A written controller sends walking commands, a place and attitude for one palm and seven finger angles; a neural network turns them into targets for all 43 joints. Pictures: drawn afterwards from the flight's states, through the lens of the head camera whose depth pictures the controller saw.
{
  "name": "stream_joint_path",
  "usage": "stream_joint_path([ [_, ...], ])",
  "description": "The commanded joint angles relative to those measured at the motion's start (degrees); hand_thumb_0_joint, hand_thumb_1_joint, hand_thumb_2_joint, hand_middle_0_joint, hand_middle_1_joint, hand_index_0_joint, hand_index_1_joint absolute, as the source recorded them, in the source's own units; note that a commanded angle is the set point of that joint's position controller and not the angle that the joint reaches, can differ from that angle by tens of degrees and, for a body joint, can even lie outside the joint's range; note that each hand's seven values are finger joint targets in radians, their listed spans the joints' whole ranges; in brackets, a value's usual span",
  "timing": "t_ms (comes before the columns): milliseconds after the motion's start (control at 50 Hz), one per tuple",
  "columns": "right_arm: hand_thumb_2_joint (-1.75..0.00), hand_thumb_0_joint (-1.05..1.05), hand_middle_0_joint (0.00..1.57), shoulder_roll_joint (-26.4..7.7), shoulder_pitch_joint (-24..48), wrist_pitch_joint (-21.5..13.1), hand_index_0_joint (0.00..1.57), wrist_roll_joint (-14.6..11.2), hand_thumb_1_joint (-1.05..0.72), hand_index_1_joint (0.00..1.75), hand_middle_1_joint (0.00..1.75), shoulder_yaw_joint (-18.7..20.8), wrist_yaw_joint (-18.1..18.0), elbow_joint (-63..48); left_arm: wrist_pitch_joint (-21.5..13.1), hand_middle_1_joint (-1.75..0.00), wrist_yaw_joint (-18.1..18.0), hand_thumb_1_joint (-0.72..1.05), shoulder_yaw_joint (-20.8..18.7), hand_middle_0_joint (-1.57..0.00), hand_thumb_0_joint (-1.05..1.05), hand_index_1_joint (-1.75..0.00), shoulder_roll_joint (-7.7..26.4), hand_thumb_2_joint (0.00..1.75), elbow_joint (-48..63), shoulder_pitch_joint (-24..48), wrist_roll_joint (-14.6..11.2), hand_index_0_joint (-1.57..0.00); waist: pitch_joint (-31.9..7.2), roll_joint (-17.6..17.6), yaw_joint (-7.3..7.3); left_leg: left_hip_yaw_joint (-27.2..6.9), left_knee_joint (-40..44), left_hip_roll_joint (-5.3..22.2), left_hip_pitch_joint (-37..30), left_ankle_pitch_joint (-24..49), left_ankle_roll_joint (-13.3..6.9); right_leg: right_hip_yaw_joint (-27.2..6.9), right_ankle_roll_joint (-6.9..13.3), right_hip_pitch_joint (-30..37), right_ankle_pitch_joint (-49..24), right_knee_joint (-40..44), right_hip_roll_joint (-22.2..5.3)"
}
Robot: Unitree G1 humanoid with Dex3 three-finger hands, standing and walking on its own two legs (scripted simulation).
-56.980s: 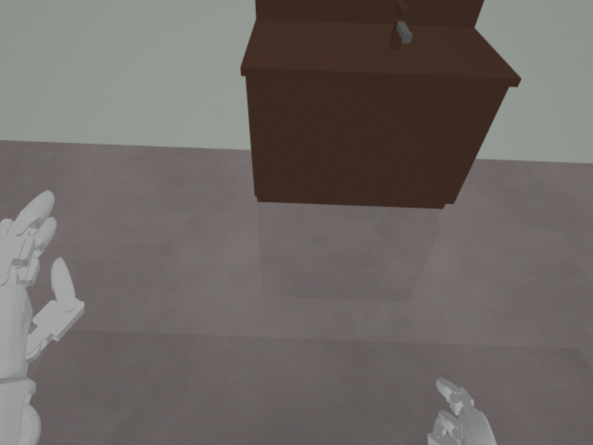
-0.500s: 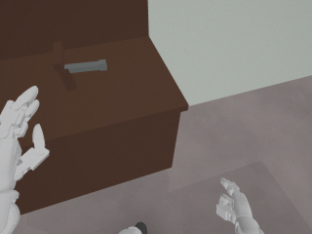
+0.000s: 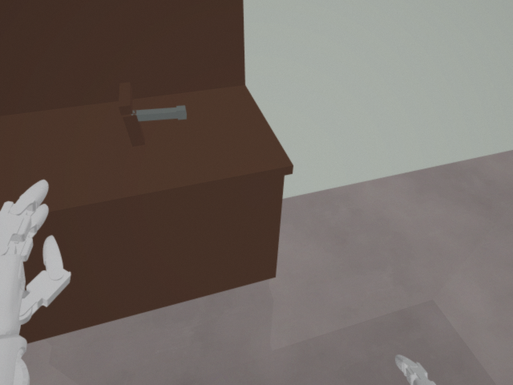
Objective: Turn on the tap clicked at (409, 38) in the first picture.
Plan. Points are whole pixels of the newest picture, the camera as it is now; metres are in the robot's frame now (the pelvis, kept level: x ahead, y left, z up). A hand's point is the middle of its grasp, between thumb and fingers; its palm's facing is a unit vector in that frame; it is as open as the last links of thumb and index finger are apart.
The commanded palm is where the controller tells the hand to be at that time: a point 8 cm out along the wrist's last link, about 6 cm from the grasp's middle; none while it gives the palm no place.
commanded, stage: stop stepping back and stand still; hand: left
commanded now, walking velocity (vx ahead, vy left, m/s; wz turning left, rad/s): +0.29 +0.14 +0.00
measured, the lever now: (181, 112) +0.79 +0.27 +0.03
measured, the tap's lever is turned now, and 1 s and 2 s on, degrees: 82 82 82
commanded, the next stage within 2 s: stand and check the lever's angle in 0.52 s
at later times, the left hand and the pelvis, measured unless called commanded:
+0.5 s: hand (44, 304) +0.17 +0.25 +0.15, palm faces +0.45 -0.82 -0.36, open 7.4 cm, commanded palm +0.11 +0.30 +0.17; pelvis -0.03 +0.01 -0.01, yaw +4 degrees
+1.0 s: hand (51, 277) +0.20 +0.26 +0.15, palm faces +0.41 -0.82 -0.41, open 7.4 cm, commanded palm +0.14 +0.30 +0.17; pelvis +0.00 +0.02 -0.01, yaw +3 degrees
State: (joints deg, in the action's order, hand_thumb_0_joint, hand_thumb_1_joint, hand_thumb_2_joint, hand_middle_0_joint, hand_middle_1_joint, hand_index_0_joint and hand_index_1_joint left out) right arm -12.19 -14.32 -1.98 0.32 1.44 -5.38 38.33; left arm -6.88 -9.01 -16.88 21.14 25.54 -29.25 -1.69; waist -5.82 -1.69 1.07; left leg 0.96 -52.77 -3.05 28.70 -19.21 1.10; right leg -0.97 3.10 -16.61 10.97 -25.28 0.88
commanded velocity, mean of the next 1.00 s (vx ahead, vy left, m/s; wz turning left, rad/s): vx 0.06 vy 0.00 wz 0.00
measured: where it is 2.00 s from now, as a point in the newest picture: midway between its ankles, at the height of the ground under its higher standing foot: outside the picture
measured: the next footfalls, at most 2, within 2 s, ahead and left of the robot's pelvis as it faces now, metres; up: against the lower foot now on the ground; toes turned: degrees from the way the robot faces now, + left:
left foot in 0.16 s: -0.06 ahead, +0.14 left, +0.00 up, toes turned +5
left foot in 0.56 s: +0.02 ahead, +0.13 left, +0.00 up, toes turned +7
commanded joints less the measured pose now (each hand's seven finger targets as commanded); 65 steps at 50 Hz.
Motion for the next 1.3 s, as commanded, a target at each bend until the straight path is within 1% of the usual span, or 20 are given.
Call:
stream_joint_path([
  [0, -0.90, 0.00, 0.20, -7.5, 8.1, -3.9, 0.20, -0.4, -0.90, 0.30, 0.30, 2.1, -1.3, -9.4, -2.9, -0.30, -1.6, 0.90, -4.6, -0.20, 0.00, -0.30, 8.2, 0.90, 2.0, 12.6, 0.0, -0.20, 2.6, -7.0, -1.24, 1.4, 13.6, 1.5, -9.6, -6.8, -2.4, -13.8, 0.6, -3.0, 19.7, 16.2, -14.4],
  [80, -0.90, 0.00, 0.20, -8.0, 6.2, -5.0, 0.20, 0.0, -0.90, 0.30, 0.30, 2.1, -0.3, -10.2, -4.5, -0.30, -1.6, 0.90, -5.4, -0.20, 0.00, -0.30, 9.3, 0.90, 8.4, 11.0, 0.1, -0.20, 0.1, -4.3, -1.62, 1.8, 31.9, 2.4, -16.4, -7.5, -5.4, -10.3, -1.2, 3.6, 19.8, 10.6, -9.7],
  [140, -0.90, 0.00, 0.20, -9.5, 6.1, -5.5, 0.20, -0.3, -0.90, 0.30, 0.30, 2.1, 0.5, -11.2, -4.8, -0.30, -1.6, 0.90, -7.7, -0.20, 0.00, -0.30, 10.1, 0.90, 12.3, 8.9, -0.1, -0.20, -0.8, 11.9, -1.15, -14.2, 38.8, 15.6, -19.9, -8.7, -9.4, 2.9, -4.6, -2.9, 10.1, -12.7, 0.7],
  [160, -0.90, 0.00, 0.20, -7.6, 6.5, -5.7, 0.20, -0.4, -0.90, 0.30, 0.30, 1.5, 0.3, -10.2, -4.6, -0.30, -1.8, 0.90, -8.7, -0.20, 0.00, -0.30, 10.7, 0.90, 12.4, 9.7, 0.0, -0.20, 3.5, 16.5, -2.09, -19.8, 44.4, 19.0, -13.3, -22.2, -11.1, 3.6, -5.1, -7.2, 14.0, -20.2, 0.6],
  [200, -0.90, 0.00, 0.20, -6.3, 6.5, -7.0, 0.20, -0.1, -0.90, 0.30, 0.30, 1.3, 0.8, -8.9, -4.6, -0.30, -1.5, 0.90, -8.8, -0.20, 0.00, -0.30, 10.4, 0.90, 13.4, 13.5, 0.8, -0.20, 11.0, 16.0, -2.93, -21.7, 46.7, 20.8, -8.2, -23.5, -13.2, 0.5, -4.0, -13.0, 12.2, -29.2, -1.5],
  [240, -0.90, 0.00, 0.20, -6.5, 6.3, -8.3, 0.20, -0.2, -0.90, 0.30, 0.30, 1.1, 0.9, -7.7, -4.4, -0.30, -1.3, 0.90, -7.8, -0.20, 0.00, -0.30, 8.7, 0.90, 8.4, 9.7, 0.8, -0.20, 10.7, 7.7, -1.53, -14.2, 39.7, 18.9, -13.5, -4.8, -10.6, 1.2, -3.5, -11.5, 13.0, -17.8, -3.1],
  [300, -0.90, 0.00, 0.20, -7.5, 7.2, -8.3, 0.20, -0.1, -0.90, 0.30, 0.30, 0.8, 0.7, -7.7, -4.0, -0.30, -1.0, 0.90, -6.8, -0.20, 0.00, -0.30, 7.8, 0.90, 8.2, 10.5, 0.5, -0.20, 5.1, 9.0, -0.98, -5.1, 26.9, 13.1, -11.9, 6.7, -6.9, 5.7, -2.9, 5.6, 4.9, -0.4, 0.6],
  [320, -0.90, 0.00, 0.20, -7.6, 7.4, -7.9, 0.20, 0.0, -0.90, 0.30, 0.30, 1.0, 0.8, -7.9, -4.1, -0.30, -0.7, 0.90, -6.2, -0.20, 0.00, -0.30, 7.0, 0.90, 7.4, 10.8, 0.4, -0.20, 3.3, 4.8, -0.90, -2.5, 19.1, 10.6, -5.5, 6.1, -5.9, 0.5, -0.7, 13.4, 0.8, 1.0, -2.1],
  [360, -0.90, 0.00, 0.20, -6.9, 6.1, -7.4, 0.20, -0.7, -0.90, 0.30, 0.30, 2.4, 1.5, -9.1, -4.6, -0.30, -0.4, 0.90, -7.0, -0.20, 0.00, -0.30, 8.9, 0.90, 9.3, 12.7, 0.4, -0.20, -1.6, -11.8, -1.83, 2.5, 1.1, 2.3, 2.0, -11.8, -2.2, -24.9, 6.4, 16.1, 2.7, 8.5, -18.2],
  [380, -0.90, 0.00, 0.20, -7.5, 6.2, -7.2, 0.20, -0.8, -0.90, 0.30, 0.30, 3.2, 1.7, -9.2, -4.9, -0.30, -0.2, 0.90, -7.2, -0.20, 0.00, -0.30, 9.1, 0.90, 9.8, 11.2, -0.4, -0.20, -0.2, -11.5, -1.04, -1.1, -3.9, 3.1, 0.6, -13.3, -2.1, -27.0, 6.8, 12.5, 4.1, 11.5, -19.5],
  [440, -0.90, 0.00, 0.20, -4.7, 7.8, -6.3, 0.20, -0.4, -0.90, 0.30, 0.30, 1.1, 1.7, -9.8, -5.8, -0.30, -0.7, 0.90, -9.9, -0.20, 0.00, -0.30, 10.4, 0.90, 14.1, 8.6, -0.4, -0.20, 1.0, -4.3, -1.48, -0.7, 5.7, 5.7, -5.8, -8.3, -2.0, -15.1, 7.2, 7.1, -4.2, 7.2, -17.1],
  [500, -0.90, 0.00, 0.20, -4.9, 8.1, -5.9, 0.20, 0.1, -0.90, 0.30, 0.30, 0.8, 0.7, -10.2, -6.5, -0.30, -1.7, 0.90, -11.1, -0.20, 0.00, -0.30, 11.0, 0.90, 16.1, 7.2, -0.8, -0.20, -0.1, -0.5, -2.23, 2.4, 24.5, 3.9, -18.9, 2.2, -1.9, -6.6, 2.5, 1.7, 5.2, 3.6, -10.9],
  [540, -0.90, 0.00, 0.20, -7.2, 9.4, -6.0, 0.20, 0.2, -0.90, 0.30, 0.30, 1.3, 0.5, -11.2, -6.8, -0.30, -1.9, 0.90, -9.9, -0.20, 0.00, -0.30, 9.3, 0.90, 15.6, 7.6, -0.6, -0.20, 3.3, 11.7, -0.87, -12.0, 33.9, 13.4, -16.7, -0.5, -5.7, -1.7, -1.9, -2.3, 9.7, -4.9, -2.7],
  [560, -0.90, 0.00, 0.20, -7.3, 9.2, -6.0, 0.20, -0.2, -0.90, 0.30, 0.30, 1.2, 0.7, -11.5, -6.6, -0.30, -2.1, 0.90, -9.5, -0.20, 0.00, -0.30, 8.9, 0.90, 14.8, 7.7, -0.3, -0.20, 3.0, 13.1, -0.31, -15.7, 36.4, 16.3, -13.1, -2.4, -6.9, 1.4, -3.6, 0.6, 9.3, -7.9, -0.2],
  [600, -0.90, 0.00, 0.20, -5.7, 9.0, -6.5, 0.20, -0.2, -0.90, 0.30, 0.30, 0.7, 0.6, -11.0, -5.9, -0.30, -1.5, 0.90, -8.7, -0.20, 0.00, -0.30, 8.1, 0.90, 12.2, 10.4, 0.4, -0.20, 7.1, 14.7, -0.98, -17.0, 42.1, 16.5, -5.3, -9.4, -7.2, 0.9, -3.7, 3.3, 9.8, -12.6, -0.1],
  [680, -0.90, 0.00, 0.20, -6.4, 7.7, -7.7, 0.20, -0.6, -0.90, 0.30, 0.30, 1.0, 1.2, -10.8, -6.0, -0.30, -1.2, 0.90, -7.1, -0.20, 0.00, -0.30, 7.3, 0.90, 11.4, 7.7, 0.9, -0.20, 0.0, 7.6, -0.69, -6.5, 28.0, 12.5, -16.9, 25.9, -4.7, 0.0, -3.5, 6.7, -6.4, -0.8, -1.7],
  [760, -0.90, 0.00, 0.20, -6.4, 7.1, -7.0, 0.20, -1.0, -0.90, 0.30, 0.30, 1.7, 1.9, -11.6, -5.8, -0.30, -0.7, 0.90, -6.5, -0.20, 0.00, -0.30, 7.3, 0.90, 13.2, 6.0, -0.1, -0.20, -6.1, 2.6, -1.48, -0.9, 21.8, 8.6, -19.4, 30.1, -1.8, -5.5, -1.9, 11.9, -31.2, -1.3, -6.1],
  [900, -0.90, 0.00, 0.20, -5.9, 8.7, -5.5, 0.20, -0.8, -0.90, 0.30, 0.30, 1.2, 0.9, -13.0, -5.7, -0.30, -1.1, 0.90, -10.2, -0.20, 0.00, -0.30, 10.4, 0.90, 14.1, 4.5, -0.8, -0.20, -3.8, 5.4, -0.71, -2.7, 27.0, 9.4, -19.2, 27.7, -2.1, -2.6, -2.4, 9.8, -18.5, 0.0, -3.7],
  [1060, -0.90, 0.00, 0.20, -6.3, 8.7, -5.2, 0.20, -0.7, -0.90, 0.30, 0.30, 1.1, 0.6, -12.5, -4.9, -0.30, -0.8, 0.90, -6.9, -0.20, 0.00, -0.30, 7.5, 0.90, 10.0, 4.6, -1.0, -0.20, -2.3, 2.4, -0.86, -1.9, 28.1, 8.2, -17.9, 17.6, -2.1, -4.5, -2.5, 8.3, -13.5, 4.2, -3.8],
  [1280, -0.90, 0.00, 0.20, -6.7, 9.7, -6.0, 0.20, -0.3, -0.90, 0.30, 0.30, 1.2, 0.1, -12.2, -4.9, -0.30, -1.4, 0.90, -7.4, -0.20, 0.00, -0.30, 9.1, 0.90, 12.0, 7.5, -0.6, -0.20, -0.7, 4.4, -0.41, -2.8, 30.5, 7.5, -17.0, 13.1, -2.4, -4.1, -2.5, 7.4, -7.2, 6.6, -3.3],
])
